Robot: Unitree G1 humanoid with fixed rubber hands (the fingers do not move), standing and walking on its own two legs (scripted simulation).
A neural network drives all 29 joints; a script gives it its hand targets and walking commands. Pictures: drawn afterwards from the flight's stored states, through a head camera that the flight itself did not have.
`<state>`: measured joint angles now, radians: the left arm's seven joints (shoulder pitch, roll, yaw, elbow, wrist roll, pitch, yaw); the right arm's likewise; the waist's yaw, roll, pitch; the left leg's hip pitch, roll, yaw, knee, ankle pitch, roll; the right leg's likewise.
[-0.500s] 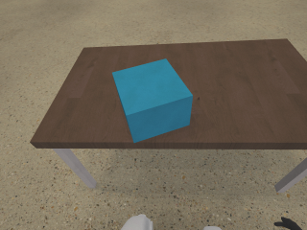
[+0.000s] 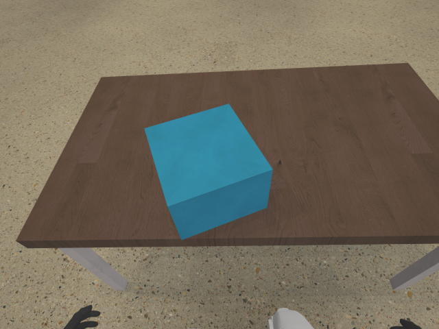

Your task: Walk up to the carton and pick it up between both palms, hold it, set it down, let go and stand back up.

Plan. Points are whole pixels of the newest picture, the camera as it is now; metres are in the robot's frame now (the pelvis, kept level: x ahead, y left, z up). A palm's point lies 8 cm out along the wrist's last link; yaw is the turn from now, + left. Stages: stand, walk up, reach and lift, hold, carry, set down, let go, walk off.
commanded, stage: walk up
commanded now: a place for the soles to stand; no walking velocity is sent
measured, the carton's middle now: (206, 168) +0.49 +0.07 -0.05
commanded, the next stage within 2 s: none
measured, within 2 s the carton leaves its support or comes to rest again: neither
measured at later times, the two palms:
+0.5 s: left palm out of the picture +0.12 +0.32 -0.05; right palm out of the picture +0.07 -0.30 -0.08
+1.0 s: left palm out of the picture +0.13 +0.43 -0.05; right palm out of the picture +0.07 -0.22 -0.08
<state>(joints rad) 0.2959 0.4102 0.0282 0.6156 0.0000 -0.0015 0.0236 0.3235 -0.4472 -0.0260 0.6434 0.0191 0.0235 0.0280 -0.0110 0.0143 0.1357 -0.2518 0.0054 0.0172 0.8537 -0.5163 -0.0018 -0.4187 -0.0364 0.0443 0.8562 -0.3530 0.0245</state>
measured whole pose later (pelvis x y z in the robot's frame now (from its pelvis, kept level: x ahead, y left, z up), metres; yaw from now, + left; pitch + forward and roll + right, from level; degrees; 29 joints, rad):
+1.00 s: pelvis +0.00 +0.10 +0.00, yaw -1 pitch -8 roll -1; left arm 0.25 0.50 0.03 0.62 0.00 0.03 0.09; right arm 0.29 -0.40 -0.06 0.69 -0.03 0.06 0.07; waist -0.01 0.02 0.16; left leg -0.28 0.02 0.10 0.85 -0.44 0.04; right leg -0.42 0.00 0.09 1.08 -0.49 0.03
